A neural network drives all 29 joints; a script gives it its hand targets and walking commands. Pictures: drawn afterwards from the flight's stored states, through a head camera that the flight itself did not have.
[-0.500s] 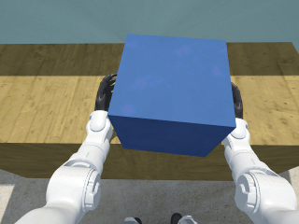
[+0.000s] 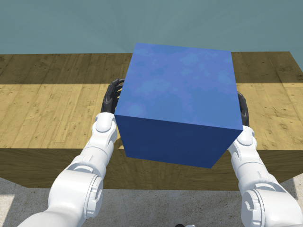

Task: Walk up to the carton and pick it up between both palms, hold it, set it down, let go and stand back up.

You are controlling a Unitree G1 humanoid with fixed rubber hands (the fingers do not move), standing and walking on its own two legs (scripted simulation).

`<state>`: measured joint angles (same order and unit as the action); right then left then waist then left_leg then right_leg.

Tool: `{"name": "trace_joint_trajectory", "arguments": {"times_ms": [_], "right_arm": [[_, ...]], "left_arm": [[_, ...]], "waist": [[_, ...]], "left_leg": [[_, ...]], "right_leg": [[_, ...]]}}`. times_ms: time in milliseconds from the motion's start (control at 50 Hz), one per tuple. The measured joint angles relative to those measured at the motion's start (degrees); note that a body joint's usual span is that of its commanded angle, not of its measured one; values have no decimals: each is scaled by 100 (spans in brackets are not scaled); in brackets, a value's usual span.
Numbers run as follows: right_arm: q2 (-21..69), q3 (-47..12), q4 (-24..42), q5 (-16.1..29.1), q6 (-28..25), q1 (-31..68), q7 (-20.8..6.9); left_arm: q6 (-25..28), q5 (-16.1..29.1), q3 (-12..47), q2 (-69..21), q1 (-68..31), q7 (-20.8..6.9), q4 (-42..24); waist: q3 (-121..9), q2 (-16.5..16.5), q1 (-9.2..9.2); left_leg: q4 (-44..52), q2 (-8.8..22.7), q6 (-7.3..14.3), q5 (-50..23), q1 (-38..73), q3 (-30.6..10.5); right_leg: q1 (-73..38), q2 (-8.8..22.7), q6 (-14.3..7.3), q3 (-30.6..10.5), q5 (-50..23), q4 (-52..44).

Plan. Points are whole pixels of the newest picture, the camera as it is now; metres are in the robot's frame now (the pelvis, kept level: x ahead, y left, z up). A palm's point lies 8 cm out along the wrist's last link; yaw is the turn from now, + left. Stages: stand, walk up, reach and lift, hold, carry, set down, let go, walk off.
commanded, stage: reach and lift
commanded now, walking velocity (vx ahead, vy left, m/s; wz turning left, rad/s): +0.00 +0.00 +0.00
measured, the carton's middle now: (174, 107) +0.44 -0.06 +0.01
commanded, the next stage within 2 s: hold in 1.64 s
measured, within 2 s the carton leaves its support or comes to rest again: neither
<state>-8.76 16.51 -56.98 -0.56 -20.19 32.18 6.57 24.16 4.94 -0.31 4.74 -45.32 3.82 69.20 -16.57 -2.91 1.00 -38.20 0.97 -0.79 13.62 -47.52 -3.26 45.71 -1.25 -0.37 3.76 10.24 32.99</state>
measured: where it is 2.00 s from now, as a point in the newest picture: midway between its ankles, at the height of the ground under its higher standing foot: outside the picture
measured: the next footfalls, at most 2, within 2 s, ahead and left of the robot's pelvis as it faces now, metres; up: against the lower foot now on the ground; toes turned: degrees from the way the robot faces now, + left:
none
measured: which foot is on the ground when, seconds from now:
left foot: down 0.00-1.00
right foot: down 0.00-1.00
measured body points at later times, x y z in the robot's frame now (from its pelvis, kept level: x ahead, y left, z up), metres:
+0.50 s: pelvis -0.01 -0.02 +0.01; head -0.05 +0.00 +0.46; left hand +0.41 +0.13 +0.17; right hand +0.38 -0.23 +0.16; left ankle +0.03 +0.12 -0.71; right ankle +0.04 -0.11 -0.71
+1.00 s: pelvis -0.01 -0.04 +0.02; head -0.07 -0.03 +0.47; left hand +0.39 +0.12 +0.21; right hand +0.37 -0.24 +0.18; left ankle +0.03 +0.12 -0.71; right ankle +0.04 -0.11 -0.71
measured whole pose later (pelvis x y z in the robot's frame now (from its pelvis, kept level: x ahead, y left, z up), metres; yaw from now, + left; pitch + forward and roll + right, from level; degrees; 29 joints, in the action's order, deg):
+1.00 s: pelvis -0.01 -0.04 +0.02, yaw -1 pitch +4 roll +2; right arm -8.8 7.8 -38.7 8.1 20.4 36.5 10.7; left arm -20.8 5.0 -7.7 8.4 -42.0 2.3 41.4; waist -15.1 2.4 1.0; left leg -25.0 0.9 -1.1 9.7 -19.8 -1.1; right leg 23.3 -1.2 -1.7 1.6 11.0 29.8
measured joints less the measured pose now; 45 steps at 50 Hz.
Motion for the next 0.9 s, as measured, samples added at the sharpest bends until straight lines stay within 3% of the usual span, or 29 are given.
{"name": "trace_joint_trajectory", "arguments": {"times_ms": [120, 220, 400, 520, 740, 900], "right_arm": [[-1, -262, 940, 581, 399, -394, 62], [-2, -347, 1448, 741, 962, -377, 92], [-2, -506, 1532, 767, 2422, -13, 182], [-2, -532, 1582, 767, 3083, 314, 204], [-1, -595, 944, 766, 3641, 776, 205], [-1, -809, 1484, 816, 3840, 463, 317]], "left_arm": [[-433, 2, 142, 11, 264, 25, -879], [-931, 3, 142, 96, 361, 52, -1428], [-2280, 3, 142, 313, 362, 88, -1709], [-2935, 3, 142, 467, 358, 89, -2043], [-4000, 3, -526, 363, 329, -25, -2238], [-4349, 3, -579, 371, 334, -82, -2593]], "waist": [[-190, -14, 0], [-192, 0, -1], [-185, 358, 0], [-184, 564, -1], [109, 567, -1], [151, 556, -1]], "left_leg": [[0, 0, 0, 0, 59, 0], [32, 1, 0, -2, 328, 22], [412, 5, 0, -87, 1215, 222], [673, 4, -8, -162, 1725, 229], [1175, 1, -28, -319, 2641, 226], [1296, -3, -28, -377, 2747, 215]], "right_leg": [[-59, 0, 0, -1, 0, 0], [-304, 0, 0, -24, 1, 0], [-955, 2, 0, -223, 41, -21], [-1368, 2, -6, -231, 73, -80], [-2163, 2, -49, -231, 73, -313], [-2219, 2, -130, -219, 73, -320]]}}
